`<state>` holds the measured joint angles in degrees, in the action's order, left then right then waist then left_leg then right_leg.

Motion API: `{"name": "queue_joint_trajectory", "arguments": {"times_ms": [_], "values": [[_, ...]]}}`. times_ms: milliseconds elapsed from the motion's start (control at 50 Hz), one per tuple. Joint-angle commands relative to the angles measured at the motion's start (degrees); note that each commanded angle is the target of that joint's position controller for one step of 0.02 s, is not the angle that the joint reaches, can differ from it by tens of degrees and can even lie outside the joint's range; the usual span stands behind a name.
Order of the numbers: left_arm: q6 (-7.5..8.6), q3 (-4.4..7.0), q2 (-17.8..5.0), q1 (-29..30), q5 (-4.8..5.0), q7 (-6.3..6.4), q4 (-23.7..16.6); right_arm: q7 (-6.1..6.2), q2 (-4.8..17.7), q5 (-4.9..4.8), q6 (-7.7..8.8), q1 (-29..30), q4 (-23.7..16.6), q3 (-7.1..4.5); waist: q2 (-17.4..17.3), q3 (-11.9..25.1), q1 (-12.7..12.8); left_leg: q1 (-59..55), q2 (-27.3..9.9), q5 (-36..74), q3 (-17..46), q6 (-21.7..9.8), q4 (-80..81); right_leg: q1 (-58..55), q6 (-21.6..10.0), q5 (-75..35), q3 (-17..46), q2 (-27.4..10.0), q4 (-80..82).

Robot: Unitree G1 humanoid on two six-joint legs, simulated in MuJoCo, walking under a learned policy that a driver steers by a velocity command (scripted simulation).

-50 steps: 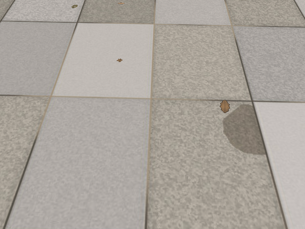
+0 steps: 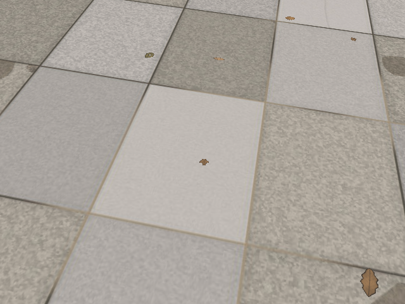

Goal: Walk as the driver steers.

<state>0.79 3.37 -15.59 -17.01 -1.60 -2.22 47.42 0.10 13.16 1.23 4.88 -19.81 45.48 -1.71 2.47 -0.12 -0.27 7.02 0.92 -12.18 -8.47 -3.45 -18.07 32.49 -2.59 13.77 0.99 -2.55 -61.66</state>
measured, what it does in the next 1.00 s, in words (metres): walks ahead, turning right: right foot, then left foot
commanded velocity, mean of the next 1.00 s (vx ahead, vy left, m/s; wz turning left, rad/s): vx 0.14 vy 0.00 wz -0.44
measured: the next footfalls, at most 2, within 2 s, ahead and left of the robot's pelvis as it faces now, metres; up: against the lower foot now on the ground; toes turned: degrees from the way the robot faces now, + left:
right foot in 0.26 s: +0.28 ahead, -0.11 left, +0.00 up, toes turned -12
left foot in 0.84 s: +0.29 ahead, +0.07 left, +0.00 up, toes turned -30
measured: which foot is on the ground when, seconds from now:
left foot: down 0.00-0.24, up 0.26-0.82, down 0.84-1.00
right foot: up 0.00-0.24, down 0.26-0.84, up 0.86-1.00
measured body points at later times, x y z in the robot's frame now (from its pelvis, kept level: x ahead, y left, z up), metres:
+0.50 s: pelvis +0.17 -0.04 -0.01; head +0.21 -0.07 +0.43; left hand +0.34 +0.19 -0.13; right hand +0.22 -0.32 -0.14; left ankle +0.23 +0.11 -0.67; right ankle +0.24 -0.11 -0.75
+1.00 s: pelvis +0.22 +0.00 +0.00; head +0.24 +0.02 +0.45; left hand +0.43 +0.19 -0.14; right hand +0.19 -0.28 -0.10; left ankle +0.26 +0.09 -0.75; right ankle +0.15 -0.10 -0.70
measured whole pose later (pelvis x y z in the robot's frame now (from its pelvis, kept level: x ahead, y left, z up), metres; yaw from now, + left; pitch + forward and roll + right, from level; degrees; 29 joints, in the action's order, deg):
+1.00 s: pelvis +0.22 +0.00 +0.00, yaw -28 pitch +0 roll -1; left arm -2.7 4.0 -16.1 -12.9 -1.0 0.0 45.3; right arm 2.0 13.1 1.1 -0.2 -13.7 43.8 -0.9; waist 2.9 -1.3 0.0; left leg 11.3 1.6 -12.5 1.1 -2.6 -23.7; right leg 22.3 0.8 23.1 8.2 7.4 -49.0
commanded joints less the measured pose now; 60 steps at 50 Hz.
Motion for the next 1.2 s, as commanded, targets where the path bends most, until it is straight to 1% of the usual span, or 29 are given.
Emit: {"name": "queue_joint_trajectory", "arguments": {"times_ms": [20, 100, 160, 220, 240, 260, 280, 300, 320, 340, 360, 380, 440, 600, 740, 800, 820, 840, 860, 880, 900, 920, 980, 1060, 1100, 1140, 1160, 1180, 1200], "values": [[-0.13, 0.43, -1.3, 2.1, -0.28, -0.76, -3.7, 0.36, 6.1, -0.25, 1.27, -1.0, -1.6, -1.67, -6.8, -2.8, 0.5, -3.1, -15.6, 17.8, 7.4, -5.7, 10.0, 8.7, 0.8, -5.8, 1.0, -2.1, 1.1], [0.30, -0.69, 0.9, 9.4, -0.29, -1.50, -6.4, 0.68, 6.2, -0.42, 0.95, -0.3, -0.1, -1.70, -7.1, -5.2, 0.1, -0.7, -13.3, 31.0, -1.4, -4.4, 7.0, 3.1, 0.6, -13.5, -3.8, -1.0, 17.0], [0.46, -0.73, 0.3, 11.1, -0.66, -1.81, -7.6, 1.20, 8.1, -0.71, 0.48, -2.2, 1.4, -2.26, -7.9, -3.6, -0.7, -4.1, -14.1, 40.4, -3.6, -3.0, 1.9, -2.5, -1.2, -13.2, -7.3, 1.5, 24.0], [0.86, 0.43, -2.2, 3.2, -1.41, -1.02, -6.2, 2.09, 10.4, -0.94, -0.73, -0.8, 1.6, -3.14, -8.4, 1.2, 2.5, -7.0, -14.3, 51.3, -4.4, -1.7, -13.2, -11.1, -4.4, -6.9, -8.5, 5.8, 27.4], [1.53, 1.15, -3.4, -3.1, -1.89, -0.40, -4.3, 2.13, 10.8, -1.23, -1.24, 0.2, 1.2, -3.27, -6.2, 4.9, 5.4, -5.2, -13.0, 45.5, -4.8, -0.5, -24.1, -18.5, -5.7, -10.6, -7.6, 7.2, 32.6], [2.25, 2.43, -7.7, -7.8, -2.28, 0.64, -3.3, 1.91, 10.1, -1.28, -1.36, -1.1, 0.5, -3.11, -0.6, 9.0, 7.4, 3.2, -9.8, 26.2, -5.3, 1.9, -40.0, -29.1, -8.0, -27.5, -0.4, 1.5, 34.9], [2.12, 3.88, -14.2, -5.7, -1.30, 1.29, -4.4, 1.38, 2.9, -0.53, -1.89, -7.9, -1.4, -1.74, 10.0, 14.5, 0.7, 21.1, -1.0, -27.9, -2.6, 4.4, -59.8, -44.3, -15.3, -70.4, 19.1, -15.6, 25.2], [1.24, 4.75, -15.7, -9.1, 2.08, 1.41, -5.8, 1.36, 5.9, -0.50, -2.85, -7.6, -2.3, -1.85, 6.6, 25.5, 4.8, 26.0, 1.5, -26.0, 8.4, 5.1, -66.8, -48.6, -22.9, -64.5, 31.2, -20.0, 32.1], [0.18, 4.27, -12.9, -4.1, 2.28, 2.13, -6.8, 1.38, 6.6, -0.37, -3.22, -3.4, -2.5, -1.88, 1.6, 18.9, 3.8, 28.9, -1.7, -20.2, 10.6, 5.0, -66.2, -41.9, -21.6, -48.1, 27.1, -18.0, 36.4], [-0.59, 3.05, -8.8, 0.4, 2.34, 2.49, -7.3, 1.37, 6.9, -0.09, -3.19, 1.0, -3.3, -1.85, -0.8, 10.2, 2.7, 29.5, -3.5, -15.7, 10.2, 5.0, -61.7, -32.9, -19.0, -39.0, 23.0, -14.7, 39.5], [-0.98, 2.24, -6.4, 2.4, 2.20, 2.62, -7.0, 1.48, 6.9, 0.49, -3.55, 2.7, -3.5, -1.91, -2.0, 5.2, 0.8, 28.2, -4.7, -13.9, 10.4, 5.2, -57.2, -26.4, -16.1, -35.7, 20.2, -11.3, 41.5], [-1.17, 1.97, -5.3, 3.3, 2.21, 2.77, -7.2, 1.49, 6.9, 1.01, -4.62, 1.6, -3.5, -1.97, -1.2, 3.9, -0.5, 24.8, -5.1, -12.6, 10.5, 5.5, -53.7, -21.5, -14.4, -33.2, 17.7, -9.1, 43.0], [-0.64, 2.50, -7.2, 3.7, 0.94, 2.11, -7.3, 1.37, 5.5, 0.88, -6.58, 0.0, -3.1, -1.73, -1.1, 5.7, -1.7, 20.1, -3.8, -10.2, 10.0, 5.6, -48.9, -16.6, -12.2, -29.9, 15.4, -5.9, 44.0], [-2.33, 3.47, -8.7, 1.4, 0.71, 2.34, -7.8, 1.76, 6.6, 0.49, -7.56, 9.2, -6.2, -2.16, 3.1, 3.2, 2.1, 25.7, -2.6, -7.1, 12.6, 6.6, -36.9, -18.4, -9.7, 4.6, 24.3, -4.1, 48.3], [-2.76, 3.22, -7.8, 1.7, -0.21, 2.03, -7.6, 2.20, 6.2, -0.84, -6.40, 8.3, -6.2, -1.59, 4.9, 3.5, 2.5, 16.0, 0.6, -11.5, 11.2, 3.8, -24.7, -18.6, -9.3, -2.0, 26.7, -3.8, 45.4], [-3.24, 2.79, -7.4, 2.8, 0.47, 2.13, -7.0, 2.56, 5.8, -1.06, -5.66, 3.0, -5.0, -1.33, 4.3, 3.3, -0.2, 5.9, 2.0, -7.1, 9.9, 1.4, -9.1, -16.1, -6.9, -5.3, 27.4, -2.6, 42.8], [-3.17, 2.42, -6.6, 2.5, 1.03, 2.49, -6.8, 2.85, 6.5, -0.63, -5.23, 2.0, -4.7, -1.45, 2.4, 2.7, -0.6, 1.2, 0.2, -3.5, 11.5, 0.4, -1.6, -13.2, -4.4, -0.8, 26.1, -0.6, 41.1], [-2.92, 1.59, -3.6, 0.0, 1.43, 2.74, -6.9, 3.17, 10.1, 0.34, -4.89, 4.0, -5.8, -1.94, -7.1, 2.7, 1.3, -1.0, -10.4, -7.4, 22.9, -2.1, 5.2, -9.4, -1.0, 9.6, 20.4, 4.3, 32.7], [-2.42, 1.79, -4.2, 1.6, 1.66, 3.02, -7.9, 2.71, 14.1, 0.84, -4.88, 8.4, -7.6, -2.50, -14.6, -0.5, 1.5, 2.9, -21.5, -0.7, 36.8, -7.7, 8.5, -2.8, 1.0, 14.2, 8.1, 14.0, 24.3], [-2.29, 2.55, -7.2, 2.8, -0.23, 3.02, -7.1, 2.38, 11.5, 0.80, -4.73, 7.8, -6.6, -2.24, -9.8, -0.6, 0.9, 8.5, -22.0, 7.2, 34.3, -10.9, 5.8, -7.9, 1.8, 15.6, 8.4, 10.4, 14.5], [-2.36, 2.61, -6.7, 1.5, 0.19, 2.63, -6.1, 2.07, 8.6, 0.13, -4.41, 9.8, -6.6, -1.29, -7.7, -0.3, 2.7, 9.3, -18.4, 11.1, 29.4, -10.2, 4.7, -10.1, 2.1, 13.0, 8.7, 10.0, 11.0], [-2.61, 2.46, -6.1, 0.6, 0.45, 2.43, -5.0, 1.89, 7.5, -0.03, -4.26, 11.3, -6.5, -0.99, -7.5, -0.6, 3.5, 9.2, -14.9, 14.3, 24.4, -8.4, 3.6, -11.1, 2.7, 10.5, 8.3, 9.9, 8.6], [-3.39, 1.68, -4.6, 0.2, 0.57, 2.20, -3.4, 1.97, 7.0, -0.17, -4.12, 9.8, -5.5, -0.70, -10.6, 0.6, 2.4, 2.4, -11.0, 26.2, 18.7, -7.0, 0.1, -10.2, 4.3, 10.4, 6.5, 9.4, 9.7], [-3.78, 0.02, -2.4, 4.6, 1.49, 2.90, -2.8, 1.69, 8.1, -0.14, -4.46, 5.1, -2.7, -0.96, -12.1, 2.1, -1.0, -3.7, -11.0, 31.5, 19.0, -7.1, -3.5, -14.9, 4.9, 12.1, 1.5, 6.5, 25.0], [-3.64, -0.21, -2.7, 4.0, 2.15, 3.44, -1.5, 1.59, 8.8, -0.14, -4.87, 4.5, -1.4, -1.24, -12.6, 2.1, -0.8, -4.5, -10.7, 33.6, 19.9, -6.5, -5.0, -18.3, 4.1, 7.8, 0.3, 6.4, 33.9], [-2.87, -0.43, -3.3, 2.1, 1.67, 4.03, 0.4, 1.61, 8.7, -0.53, -4.88, 5.1, -0.5, -1.34, -10.3, 2.5, 0.7, -1.0, -10.0, 30.9, 19.9, -3.4, -6.0, -26.9, 2.9, -6.5, 2.6, 4.0, 45.8], [-2.29, -0.23, -5.3, 2.3, 0.89, 4.36, 0.7, 1.38, 7.7, -0.63, -4.45, 4.7, -0.7, -1.05, -7.5, 4.1, 0.0, 2.5, -9.3, 24.7, 19.8, -1.4, -5.7, -32.2, 2.1, -11.1, 6.7, 0.4, 45.0], [-1.99, 0.22, -8.1, 3.9, 0.64, 4.39, 1.2, 1.00, 6.9, -0.96, -4.07, 3.4, -0.8, -1.02, -1.7, 3.2, -2.4, 4.9, -5.9, 16.6, 16.9, -0.2, -4.2, -32.3, 0.5, -20.4, 9.5, -3.1, 40.0], [-1.81, -0.40, -5.5, 5.2, 1.32, 3.95, 2.1, 1.08, 6.3, -0.96, -4.25, 4.7, 0.6, -0.76, 0.3, 2.2, -1.3, 2.5, -4.2, 9.4, 15.1, 0.4, -1.7, -28.4, -0.6, -18.1, 8.7, -3.0, 39.5]]}}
